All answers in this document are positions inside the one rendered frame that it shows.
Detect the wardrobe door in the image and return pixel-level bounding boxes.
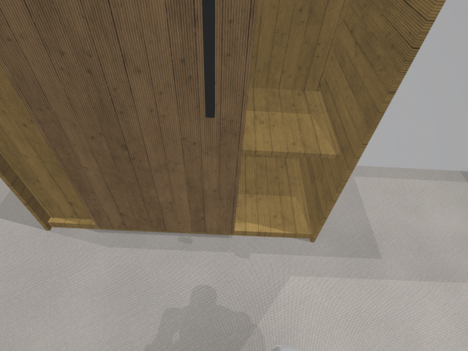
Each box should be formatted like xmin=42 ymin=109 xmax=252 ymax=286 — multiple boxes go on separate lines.
xmin=0 ymin=0 xmax=257 ymax=234
xmin=0 ymin=65 xmax=92 ymax=219

